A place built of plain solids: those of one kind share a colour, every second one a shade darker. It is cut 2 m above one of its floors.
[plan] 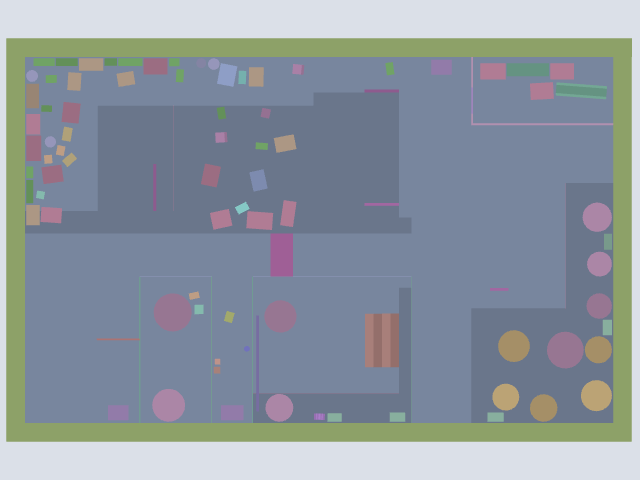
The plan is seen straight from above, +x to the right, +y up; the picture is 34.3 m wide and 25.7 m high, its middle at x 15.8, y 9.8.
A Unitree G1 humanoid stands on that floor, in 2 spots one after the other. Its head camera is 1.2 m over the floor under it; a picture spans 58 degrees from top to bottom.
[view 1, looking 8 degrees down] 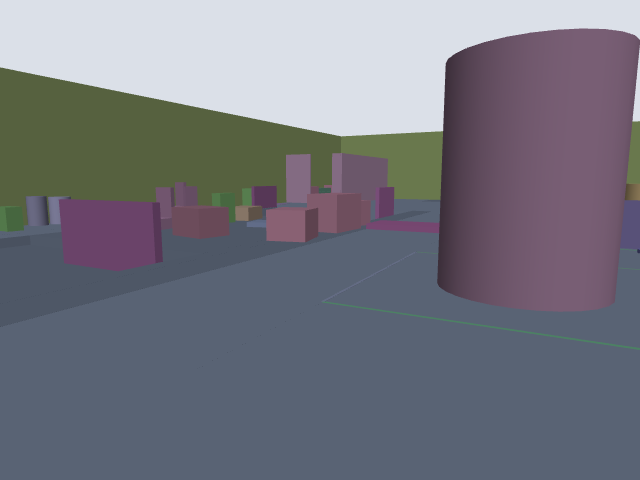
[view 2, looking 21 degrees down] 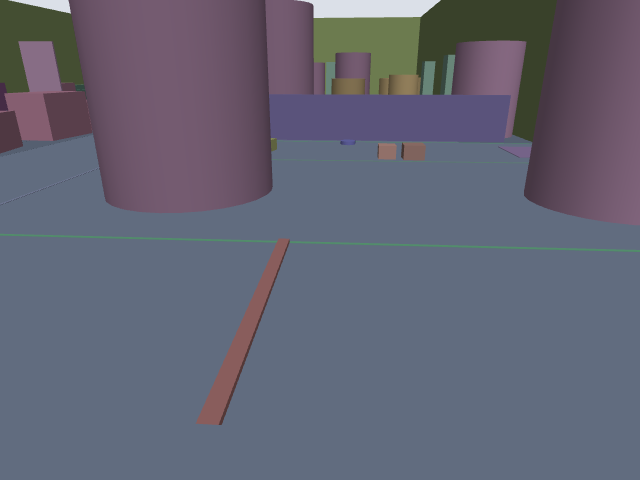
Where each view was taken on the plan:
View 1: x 1.93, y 5.64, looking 28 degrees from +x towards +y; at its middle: floor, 9.91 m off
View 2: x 2.64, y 3.92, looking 4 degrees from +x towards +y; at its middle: floor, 3.85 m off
